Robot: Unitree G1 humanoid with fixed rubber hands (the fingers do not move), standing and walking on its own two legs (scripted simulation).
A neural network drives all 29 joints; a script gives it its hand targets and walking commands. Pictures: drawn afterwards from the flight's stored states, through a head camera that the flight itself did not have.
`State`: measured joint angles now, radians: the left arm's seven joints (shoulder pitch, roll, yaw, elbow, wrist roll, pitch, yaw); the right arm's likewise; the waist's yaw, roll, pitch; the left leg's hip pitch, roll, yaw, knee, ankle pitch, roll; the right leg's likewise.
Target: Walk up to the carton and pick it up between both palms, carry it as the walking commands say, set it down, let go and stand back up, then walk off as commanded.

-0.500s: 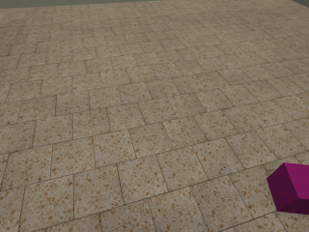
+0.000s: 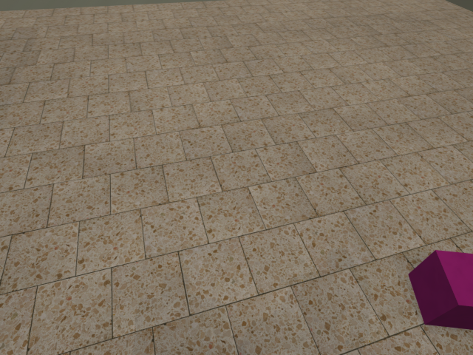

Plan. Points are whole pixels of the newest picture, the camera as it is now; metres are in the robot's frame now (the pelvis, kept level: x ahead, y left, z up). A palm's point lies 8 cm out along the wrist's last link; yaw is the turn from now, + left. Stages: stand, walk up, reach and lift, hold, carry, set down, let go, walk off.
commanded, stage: stand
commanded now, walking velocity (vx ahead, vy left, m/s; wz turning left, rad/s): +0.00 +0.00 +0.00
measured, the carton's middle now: (465, 291) +0.50 -0.97 -0.66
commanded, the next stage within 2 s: walk off in 1.86 s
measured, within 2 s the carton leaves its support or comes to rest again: neither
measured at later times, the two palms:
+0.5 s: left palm out of the picture -0.05 +0.20 -0.15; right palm out of the picture -0.04 -0.19 -0.15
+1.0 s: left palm out of the picture -0.05 +0.19 -0.15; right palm out of the picture -0.04 -0.19 -0.15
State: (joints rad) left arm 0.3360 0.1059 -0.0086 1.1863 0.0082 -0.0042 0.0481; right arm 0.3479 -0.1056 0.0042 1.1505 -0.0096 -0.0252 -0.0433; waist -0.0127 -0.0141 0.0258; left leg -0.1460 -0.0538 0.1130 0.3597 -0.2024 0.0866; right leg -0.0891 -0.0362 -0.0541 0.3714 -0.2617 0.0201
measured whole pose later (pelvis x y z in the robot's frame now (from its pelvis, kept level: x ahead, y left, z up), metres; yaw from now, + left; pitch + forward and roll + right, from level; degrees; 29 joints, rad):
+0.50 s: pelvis +0.01 +0.00 +0.00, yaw +0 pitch -1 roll +0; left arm 0.35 0.10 -0.01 1.19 0.01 0.00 0.05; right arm 0.36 -0.10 0.00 1.15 -0.01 -0.03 -0.05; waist -0.01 -0.02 0.03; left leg -0.14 -0.06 0.12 0.36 -0.21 0.09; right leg -0.09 -0.05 -0.05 0.38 -0.27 0.03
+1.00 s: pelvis +0.01 +0.00 +0.00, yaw +0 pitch -1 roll +0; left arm 0.37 0.09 -0.01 1.19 0.01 -0.01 0.05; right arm 0.37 -0.09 0.00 1.15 -0.01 -0.03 -0.04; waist -0.01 -0.02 0.03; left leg -0.14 -0.06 0.11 0.36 -0.21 0.09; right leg -0.08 -0.05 -0.05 0.38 -0.28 0.03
